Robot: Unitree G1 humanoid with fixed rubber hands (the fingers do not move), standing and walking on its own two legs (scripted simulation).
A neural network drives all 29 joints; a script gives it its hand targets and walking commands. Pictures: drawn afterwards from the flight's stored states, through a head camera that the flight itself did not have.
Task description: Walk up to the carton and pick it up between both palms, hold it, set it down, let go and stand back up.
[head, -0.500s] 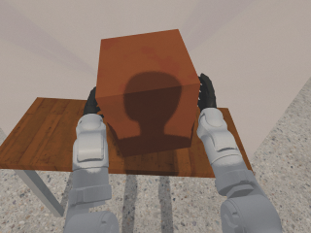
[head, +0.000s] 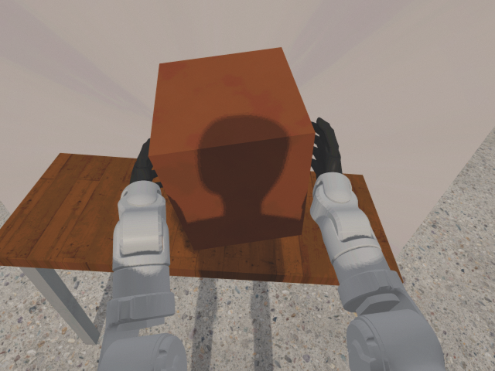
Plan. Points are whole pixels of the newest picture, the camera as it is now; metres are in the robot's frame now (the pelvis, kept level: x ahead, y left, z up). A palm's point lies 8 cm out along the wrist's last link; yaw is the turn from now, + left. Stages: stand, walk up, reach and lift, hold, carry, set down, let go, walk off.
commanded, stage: hold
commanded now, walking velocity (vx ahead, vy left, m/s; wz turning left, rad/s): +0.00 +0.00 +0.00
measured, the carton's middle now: (235, 154) +0.43 +0.02 +0.15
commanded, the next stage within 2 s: none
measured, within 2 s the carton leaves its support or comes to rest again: neither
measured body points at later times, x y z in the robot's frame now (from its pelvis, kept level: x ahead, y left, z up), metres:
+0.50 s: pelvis +0.00 +0.00 +0.00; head -0.04 +0.03 +0.45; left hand +0.36 +0.14 +0.15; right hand +0.37 -0.15 +0.17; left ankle +0.06 +0.12 -0.75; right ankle +0.02 -0.11 -0.75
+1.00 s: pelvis +0.00 -0.01 +0.00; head -0.03 +0.02 +0.45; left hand +0.37 +0.15 +0.15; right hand +0.37 -0.14 +0.17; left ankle +0.06 +0.12 -0.75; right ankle +0.02 -0.11 -0.75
